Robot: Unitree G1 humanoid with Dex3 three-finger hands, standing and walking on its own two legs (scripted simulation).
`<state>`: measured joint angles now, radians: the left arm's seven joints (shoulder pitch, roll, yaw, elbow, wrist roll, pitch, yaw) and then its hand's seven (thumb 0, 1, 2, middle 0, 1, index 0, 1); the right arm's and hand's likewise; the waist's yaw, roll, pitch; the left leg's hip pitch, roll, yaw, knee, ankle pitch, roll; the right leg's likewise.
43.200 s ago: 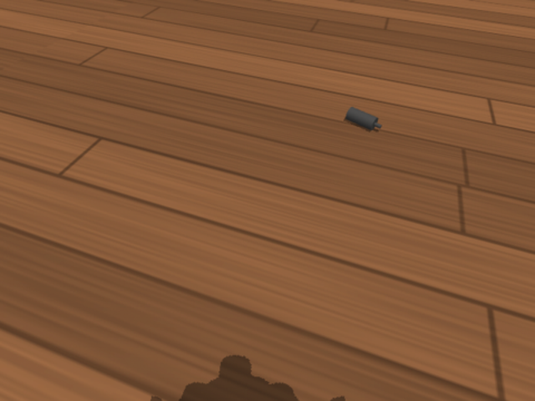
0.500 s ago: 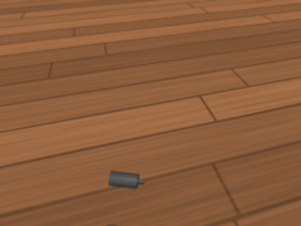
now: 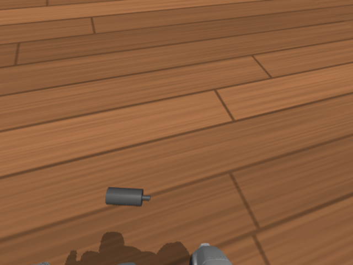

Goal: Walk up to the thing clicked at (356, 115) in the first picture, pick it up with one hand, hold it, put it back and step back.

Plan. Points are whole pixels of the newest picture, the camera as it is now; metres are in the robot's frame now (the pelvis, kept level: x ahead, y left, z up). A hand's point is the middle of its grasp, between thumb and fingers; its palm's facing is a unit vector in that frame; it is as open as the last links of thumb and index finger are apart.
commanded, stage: walk up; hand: left
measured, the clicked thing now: (129, 196) +0.51 +0.20 -0.71
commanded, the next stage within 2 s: stand in 1.10 s
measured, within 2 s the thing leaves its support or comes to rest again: neither
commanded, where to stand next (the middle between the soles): +0.12 +0.01 m, yaw -3 degrees
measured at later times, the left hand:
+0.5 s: hand out of the picture +0.01 +0.29 -0.13, palm faces +0.08 -0.91 -0.40, open 7.4 cm
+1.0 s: hand out of the picture +0.03 +0.30 -0.12, palm faces +0.01 -0.87 -0.49, open 7.4 cm
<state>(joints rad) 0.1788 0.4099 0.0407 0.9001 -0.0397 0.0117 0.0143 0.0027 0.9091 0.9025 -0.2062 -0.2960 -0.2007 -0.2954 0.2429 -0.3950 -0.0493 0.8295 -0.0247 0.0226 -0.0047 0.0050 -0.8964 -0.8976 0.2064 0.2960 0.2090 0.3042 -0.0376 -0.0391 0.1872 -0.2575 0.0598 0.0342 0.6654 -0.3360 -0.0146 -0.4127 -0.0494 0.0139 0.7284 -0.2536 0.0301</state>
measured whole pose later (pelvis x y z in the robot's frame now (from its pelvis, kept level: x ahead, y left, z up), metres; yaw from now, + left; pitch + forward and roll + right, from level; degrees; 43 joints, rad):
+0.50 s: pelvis -0.04 +0.00 +0.01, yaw +6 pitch -4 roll +0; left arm 0.26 0.41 0.08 0.93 0.03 0.02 -0.01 0.01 0.91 0.90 -0.21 -0.30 -0.20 -0.30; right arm 0.38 -0.41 -0.06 0.96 -0.06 0.00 0.03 0.00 -0.90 -0.90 0.21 0.30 0.21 0.30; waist -0.05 -0.02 0.01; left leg -0.13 -0.01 -0.01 0.56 -0.38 0.05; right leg -0.54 0.00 0.05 0.97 -0.37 -0.01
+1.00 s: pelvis +0.00 +0.01 +0.00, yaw +2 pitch -4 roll +1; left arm 0.29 0.39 0.02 0.88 0.02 -0.05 0.03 0.00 0.90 0.90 -0.21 -0.30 -0.21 -0.30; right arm 0.18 -0.42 -0.07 0.84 0.00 0.04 0.01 0.00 -0.90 -0.90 0.20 0.30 0.21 0.30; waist 0.03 0.08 0.15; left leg -0.49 0.05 -0.06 0.96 -0.43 0.01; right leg -0.33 -0.06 0.03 0.67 -0.27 0.03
